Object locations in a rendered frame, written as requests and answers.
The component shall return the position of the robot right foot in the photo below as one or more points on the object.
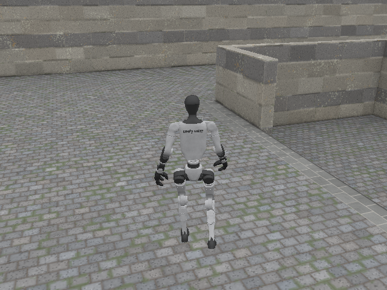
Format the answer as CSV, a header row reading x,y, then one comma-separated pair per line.
x,y
211,244

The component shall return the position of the robot left hand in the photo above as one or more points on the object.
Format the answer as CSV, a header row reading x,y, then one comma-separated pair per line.
x,y
158,177

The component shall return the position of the right robot shin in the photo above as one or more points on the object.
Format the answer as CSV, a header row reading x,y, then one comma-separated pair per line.
x,y
211,221

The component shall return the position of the robot right hand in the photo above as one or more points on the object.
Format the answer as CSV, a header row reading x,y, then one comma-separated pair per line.
x,y
218,163

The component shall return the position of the robot right upper arm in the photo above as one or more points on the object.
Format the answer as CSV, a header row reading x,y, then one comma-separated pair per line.
x,y
211,126

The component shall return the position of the robot left upper arm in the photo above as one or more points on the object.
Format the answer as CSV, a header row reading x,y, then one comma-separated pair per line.
x,y
174,127

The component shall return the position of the left robot forearm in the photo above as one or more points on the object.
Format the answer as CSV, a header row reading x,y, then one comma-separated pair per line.
x,y
162,162

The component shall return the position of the right robot forearm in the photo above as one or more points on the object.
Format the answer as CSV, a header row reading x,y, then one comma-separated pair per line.
x,y
222,155

